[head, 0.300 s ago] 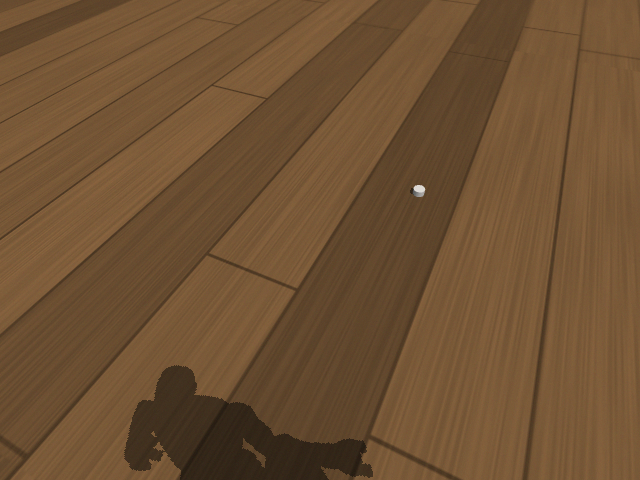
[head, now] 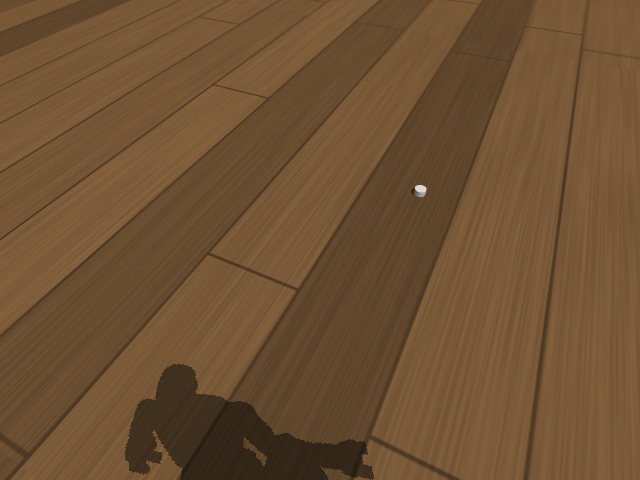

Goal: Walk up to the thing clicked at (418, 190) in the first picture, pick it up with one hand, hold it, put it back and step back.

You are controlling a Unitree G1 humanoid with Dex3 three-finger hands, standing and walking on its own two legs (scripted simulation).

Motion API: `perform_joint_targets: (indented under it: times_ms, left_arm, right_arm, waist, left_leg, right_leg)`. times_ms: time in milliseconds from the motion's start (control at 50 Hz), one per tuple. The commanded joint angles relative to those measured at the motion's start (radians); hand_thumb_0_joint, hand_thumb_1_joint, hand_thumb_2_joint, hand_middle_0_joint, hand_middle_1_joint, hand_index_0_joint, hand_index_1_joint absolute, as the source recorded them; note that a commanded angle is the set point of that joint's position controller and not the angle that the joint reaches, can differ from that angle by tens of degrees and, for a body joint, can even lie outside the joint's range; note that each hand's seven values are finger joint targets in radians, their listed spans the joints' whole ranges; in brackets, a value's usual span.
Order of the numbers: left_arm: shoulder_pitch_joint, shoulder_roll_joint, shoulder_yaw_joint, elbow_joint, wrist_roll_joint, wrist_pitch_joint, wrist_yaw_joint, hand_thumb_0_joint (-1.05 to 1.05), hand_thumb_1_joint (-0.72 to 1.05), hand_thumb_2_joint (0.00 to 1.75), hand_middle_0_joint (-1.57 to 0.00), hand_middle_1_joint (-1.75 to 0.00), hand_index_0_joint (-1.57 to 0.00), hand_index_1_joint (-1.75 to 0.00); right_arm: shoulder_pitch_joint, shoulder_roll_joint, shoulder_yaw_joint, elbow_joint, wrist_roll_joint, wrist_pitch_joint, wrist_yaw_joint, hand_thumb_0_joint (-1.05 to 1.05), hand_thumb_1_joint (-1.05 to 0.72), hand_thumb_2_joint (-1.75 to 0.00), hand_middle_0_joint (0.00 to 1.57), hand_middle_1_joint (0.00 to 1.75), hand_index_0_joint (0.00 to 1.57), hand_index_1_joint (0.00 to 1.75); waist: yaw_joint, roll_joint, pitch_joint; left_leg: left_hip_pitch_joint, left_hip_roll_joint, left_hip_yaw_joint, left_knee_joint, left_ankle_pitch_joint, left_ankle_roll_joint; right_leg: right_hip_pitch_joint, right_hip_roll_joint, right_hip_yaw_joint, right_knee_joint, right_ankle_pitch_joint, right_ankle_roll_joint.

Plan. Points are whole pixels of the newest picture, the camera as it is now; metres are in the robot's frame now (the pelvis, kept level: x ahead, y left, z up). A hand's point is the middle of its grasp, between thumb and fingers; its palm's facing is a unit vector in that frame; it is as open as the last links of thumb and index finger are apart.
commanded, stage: stand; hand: left
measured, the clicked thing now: (420, 191) +1.49 -0.39 -0.77
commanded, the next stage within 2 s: walk up in 0.82 s
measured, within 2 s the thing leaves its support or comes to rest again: neither
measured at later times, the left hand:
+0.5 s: hand out of the picture +0.08 +0.25 -0.16, palm faces -0.03 -0.94 -0.34, open 7.4 cm
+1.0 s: hand out of the picture +0.11 +0.25 -0.15, palm faces -0.13 -0.93 -0.34, open 7.4 cm
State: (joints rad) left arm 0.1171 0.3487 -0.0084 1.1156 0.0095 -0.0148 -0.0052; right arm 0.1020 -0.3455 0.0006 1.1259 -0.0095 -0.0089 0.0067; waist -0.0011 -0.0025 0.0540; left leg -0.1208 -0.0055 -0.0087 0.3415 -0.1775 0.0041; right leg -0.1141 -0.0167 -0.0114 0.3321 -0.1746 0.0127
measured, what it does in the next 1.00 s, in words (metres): lifts its right foot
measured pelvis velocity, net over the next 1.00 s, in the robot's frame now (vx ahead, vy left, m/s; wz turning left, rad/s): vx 0.03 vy -0.03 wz -0.11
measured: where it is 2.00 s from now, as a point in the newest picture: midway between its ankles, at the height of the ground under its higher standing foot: (405, 436)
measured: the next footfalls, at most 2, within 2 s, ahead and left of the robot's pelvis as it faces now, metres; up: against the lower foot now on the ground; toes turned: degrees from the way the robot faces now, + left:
right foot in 1.14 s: +0.17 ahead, -0.24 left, +0.00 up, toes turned -15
left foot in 1.52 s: +0.39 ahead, -0.03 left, +0.00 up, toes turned -11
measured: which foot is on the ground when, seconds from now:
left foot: down 0.00-1.00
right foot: down 0.00-0.86, up 0.88-1.00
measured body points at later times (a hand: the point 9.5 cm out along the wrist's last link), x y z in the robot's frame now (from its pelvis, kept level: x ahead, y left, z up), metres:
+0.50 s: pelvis +0.00 +0.00 +0.00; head +0.01 +0.00 +0.45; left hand +0.08 +0.30 -0.13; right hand +0.08 -0.30 -0.13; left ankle +0.01 +0.12 -0.75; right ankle +0.01 -0.13 -0.75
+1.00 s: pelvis +0.03 -0.03 -0.01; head +0.03 -0.03 +0.44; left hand +0.12 +0.30 -0.12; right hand +0.07 -0.36 -0.12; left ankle +0.01 +0.11 -0.75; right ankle +0.05 -0.16 -0.71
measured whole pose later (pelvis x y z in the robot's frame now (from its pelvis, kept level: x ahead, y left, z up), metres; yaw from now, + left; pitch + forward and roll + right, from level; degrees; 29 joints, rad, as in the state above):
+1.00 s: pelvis +0.03 -0.03 -0.01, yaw -6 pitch -2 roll +1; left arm 0.21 0.42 0.07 1.01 0.04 0.02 -0.10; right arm 0.21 -0.39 -0.08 0.99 -0.05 -0.07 0.03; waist -0.01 -0.02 0.03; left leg -0.09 0.04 0.09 0.38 -0.27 0.02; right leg -0.42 -0.06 0.01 0.83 -0.38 -0.02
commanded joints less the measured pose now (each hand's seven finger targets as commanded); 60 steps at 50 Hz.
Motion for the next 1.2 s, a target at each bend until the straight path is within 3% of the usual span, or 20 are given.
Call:
perform_joint_targets:
  times_ms: [0,160,480,780,800,820,840,860,880,900,940,980,1000,1040,1080,1100,1120,1140,1160,1180]
  left_arm:
    - [-0.036,0.202,0.043,-0.057,0.000,-0.020,0.015,0.00,0.90,0.90,-0.20,-0.30,-0.20,-0.30]
    - [-0.023,0.205,0.046,-0.054,0.002,-0.016,0.013,0.00,0.90,0.90,-0.20,-0.30,-0.20,-0.30]
    - [-0.032,0.207,0.046,-0.061,0.002,-0.018,0.014,0.00,0.90,0.90,-0.20,-0.30,-0.20,-0.30]
    - [-0.028,0.209,0.048,-0.058,0.002,-0.018,0.014,0.00,0.90,0.90,-0.20,-0.30,-0.20,-0.30]
    - [0.023,0.306,0.128,-0.150,0.028,-0.013,-0.025,0.00,0.90,0.90,-0.20,-0.30,-0.20,-0.30]
    - [-0.054,0.284,0.125,-0.159,0.032,-0.004,-0.042,0.00,0.90,0.90,-0.20,-0.30,-0.20,-0.30]
    - [-0.134,0.240,0.121,-0.207,0.034,-0.001,-0.058,0.00,0.90,0.90,-0.20,-0.30,-0.20,-0.30]
    - [-0.172,0.236,0.121,-0.244,0.040,-0.001,-0.065,0.00,0.90,0.90,-0.20,-0.30,-0.20,-0.30]
    - [-0.149,0.254,0.125,-0.251,0.037,-0.008,-0.069,0.00,0.90,0.90,-0.20,-0.30,-0.20,-0.30]
    - [-0.087,0.268,0.128,-0.240,0.033,-0.012,-0.079,0.00,0.90,0.90,-0.20,-0.30,-0.20,-0.30]
    - [0.012,0.261,0.134,-0.230,0.021,-0.006,-0.105,0.00,0.90,0.90,-0.20,-0.30,-0.20,-0.30]
    - [0.027,0.253,0.140,-0.231,0.022,-0.005,-0.123,0.00,0.90,0.90,-0.20,-0.30,-0.20,-0.30]
    - [0.009,0.252,0.143,-0.238,0.023,-0.006,-0.127,0.00,0.90,0.90,-0.20,-0.30,-0.20,-0.30]
    - [0.036,0.250,0.147,-0.233,0.024,-0.008,-0.128,0.00,0.90,0.90,-0.20,-0.30,-0.20,-0.30]
    - [0.182,0.254,0.157,-0.189,0.027,-0.014,-0.114,0.00,0.90,0.90,-0.20,-0.30,-0.20,-0.30]
    - [0.271,0.293,0.174,-0.161,0.031,-0.024,-0.100,0.00,0.90,0.90,-0.20,-0.30,-0.20,-0.30]
    - [0.406,0.367,0.202,-0.140,0.034,-0.034,-0.079,0.00,0.90,0.90,-0.20,-0.30,-0.20,-0.30]
    - [0.409,0.452,0.210,-0.185,0.029,-0.043,-0.064,0.00,0.90,0.90,-0.20,-0.30,-0.20,-0.30]
    - [0.292,0.473,0.201,-0.224,0.012,-0.042,-0.065,0.00,0.90,0.90,-0.20,-0.30,-0.20,-0.30]
    - [0.222,0.447,0.196,-0.255,0.000,-0.043,-0.061,0.00,0.90,0.90,-0.20,-0.30,-0.20,-0.30]
  right_arm:
    - [-0.047,-0.207,-0.038,-0.063,0.004,-0.023,-0.013,0.00,-0.90,-0.90,0.20,0.30,0.20,0.30]
    - [-0.040,-0.209,-0.035,-0.063,0.001,-0.024,-0.015,0.00,-0.90,-0.90,0.20,0.30,0.20,0.30]
    - [-0.027,-0.214,-0.033,-0.066,0.001,-0.024,-0.016,0.00,-0.90,-0.90,0.20,0.30,0.20,0.30]
    - [-0.029,-0.214,-0.034,-0.065,0.002,-0.023,-0.016,0.00,-0.90,-0.90,0.20,0.30,0.20,0.30]
    - [0.042,-0.335,-0.115,-0.138,-0.024,-0.053,-0.004,0.00,-0.90,-0.90,0.20,0.30,0.20,0.30]
    - [0.101,-0.354,-0.134,-0.110,-0.030,-0.059,0.000,0.00,-0.90,-0.90,0.20,0.30,0.20,0.30]
    - [0.154,-0.381,-0.155,-0.118,-0.029,-0.066,-0.002,0.00,-0.90,-0.90,0.20,0.30,0.20,0.30]
    - [0.160,-0.398,-0.166,-0.142,-0.030,-0.073,-0.001,0.00,-0.90,-0.90,0.20,0.30,0.20,0.30]
    - [0.134,-0.399,-0.167,-0.166,-0.029,-0.083,-0.004,0.00,-0.90,-0.90,0.20,0.30,0.20,0.30]
    - [0.108,-0.371,-0.161,-0.191,-0.029,-0.092,-0.004,0.00,-0.90,-0.90,0.20,0.30,0.20,0.30]
    - [0.021,-0.363,-0.161,-0.233,-0.038,-0.094,0.003,0.00,-0.90,-0.90,0.20,0.30,0.20,0.30]
    - [-0.011,-0.357,-0.162,-0.253,-0.044,-0.095,0.015,0.00,-0.90,-0.90,0.20,0.30,0.20,0.30]
    - [0.006,-0.354,-0.161,-0.255,-0.047,-0.094,0.020,0.00,-0.90,-0.90,0.20,0.30,0.20,0.30]
    - [0.005,-0.357,-0.160,-0.256,-0.046,-0.089,0.024,0.00,-0.90,-0.90,0.20,0.30,0.20,0.30]
    - [-0.038,-0.354,-0.159,-0.271,-0.040,-0.078,0.025,0.00,-0.90,-0.90,0.20,0.30,0.20,0.30]
    - [-0.019,-0.308,-0.140,-0.271,-0.044,-0.071,0.024,0.00,-0.90,-0.90,0.20,0.30,0.20,0.30]
    - [0.006,-0.230,-0.110,-0.285,-0.042,-0.066,0.025,0.00,-0.90,-0.90,0.20,0.30,0.20,0.30]
    - [0.005,-0.199,-0.088,-0.334,-0.016,-0.069,0.031,0.00,-0.90,-0.90,0.20,0.30,0.20,0.30]
    - [-0.005,-0.295,-0.115,-0.321,-0.017,-0.065,0.029,0.00,-0.90,-0.90,0.20,0.30,0.20,0.30]
    - [0.022,-0.337,-0.121,-0.295,-0.003,-0.070,0.033,0.00,-0.90,-0.90,0.20,0.30,0.20,0.30]
  waist:
    - [0.003,0.002,-0.085]
    - [0.005,0.008,-0.060]
    - [0.003,0.010,-0.090]
    - [0.003,0.007,-0.078]
    - [-0.023,-0.037,-0.164]
    - [-0.071,0.023,-0.080]
    - [-0.115,0.150,-0.008]
    - [-0.125,0.165,0.048]
    - [-0.093,0.088,0.060]
    - [-0.057,0.043,0.013]
    - [0.001,0.130,0.007]
    - [0.010,0.180,0.021]
    - [-0.004,0.177,0.037]
    - [0.007,0.166,0.039]
    - [0.086,0.089,-0.015]
    - [0.123,-0.070,-0.058]
    - [0.193,-0.338,-0.076]
    - [0.171,-0.437,-0.041]
    - [0.113,-0.234,0.019]
    - [0.076,-0.126,0.029]
  left_leg:
    - [0.018,0.128,-0.098,-0.048,0.124,0.023]
    - [-0.001,0.127,-0.099,-0.069,0.068,0.023]
    - [0.012,0.130,-0.097,-0.050,0.147,0.023]
    - [0.018,0.129,-0.097,-0.057,0.117,0.022]
    - [0.150,0.125,-0.080,0.038,-0.336,0.085]
    - [0.218,0.175,-0.145,0.001,-0.512,0.122]
    - [0.241,0.312,-0.303,-0.125,-0.610,0.184]
    - [0.201,0.459,-0.414,-0.206,-0.581,0.256]
    - [0.137,0.491,-0.439,-0.218,-0.529,0.268]
    - [0.139,0.451,-0.371,-0.211,-0.497,0.247]
    - [0.069,0.399,-0.234,-0.222,-0.494,0.216]
    - [-0.019,0.324,-0.075,-0.187,-0.413,0.173]
    - [-0.063,0.294,-0.023,-0.172,-0.399,0.160]
    - [-0.119,0.266,0.035,-0.120,-0.396,0.141]
    - [-0.220,0.255,0.085,0.048,-0.450,0.126]
    - [-0.304,0.186,0.148,0.272,-0.401,0.107]
    - [-0.467,0.071,0.205,0.644,-0.392,0.073]
    - [-0.651,-0.018,0.099,0.835,-0.439,0.024]
    - [-0.590,0.068,-0.016,0.866,-0.363,0.013]
    - [-0.592,0.108,-0.035,0.864,-0.280,0.016]
  right_leg:
    - [0.007,-0.113,0.088,-0.049,0.097,-0.035]
    - [-0.001,-0.111,0.089,-0.051,0.059,-0.036]
    - [0.031,-0.120,0.090,-0.048,0.135,-0.033]
    - [0.020,-0.118,0.093,-0.061,0.099,-0.036]
    - [-0.127,-0.051,0.127,0.041,-0.317,-0.075]
    - [-0.375,-0.034,0.098,0.128,-0.433,-0.071]
    - [-0.544,-0.007,0.033,0.357,-0.319,-0.050]
    - [-0.659,-0.047,0.064,0.527,-0.297,-0.040]
    - [-0.642,-0.098,0.133,0.584,-0.271,-0.040]
    - [-0.605,-0.122,0.140,0.604,-0.236,-0.042]
    - [-0.512,-0.136,0.094,0.550,-0.220,-0.025]
    - [-0.378,-0.120,0.034,0.426,-0.191,-0.019]
    - [-0.328,-0.104,0.001,0.380,-0.170,-0.015]
    - [-0.233,-0.075,-0.055,0.343,-0.111,-0.017]
    - [-0.019,-0.048,-0.102,0.276,-0.031,-0.030]
    - [0.123,-0.002,-0.108,0.262,-0.085,-0.032]
    - [0.241,-0.065,0.090,0.095,-0.373,-0.082]
    - [0.183,-0.299,0.633,-0.184,-0.659,-0.179]
    - [0.025,-0.394,0.784,-0.244,-0.796,-0.263]
    - [0.038,-0.364,0.703,-0.211,-0.719,-0.278]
